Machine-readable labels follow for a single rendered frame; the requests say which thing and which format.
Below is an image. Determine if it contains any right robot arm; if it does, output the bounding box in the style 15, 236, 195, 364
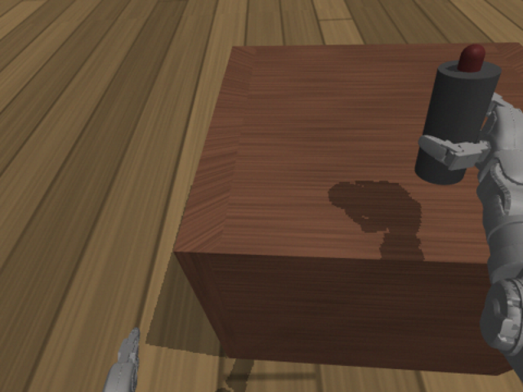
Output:
476, 149, 523, 382

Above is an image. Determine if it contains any bottle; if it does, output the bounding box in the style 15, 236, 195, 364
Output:
414, 44, 502, 185

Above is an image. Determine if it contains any right robot hand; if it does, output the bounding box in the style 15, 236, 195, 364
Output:
418, 92, 523, 171

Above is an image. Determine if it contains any left robot hand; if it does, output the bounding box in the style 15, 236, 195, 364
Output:
102, 327, 140, 392

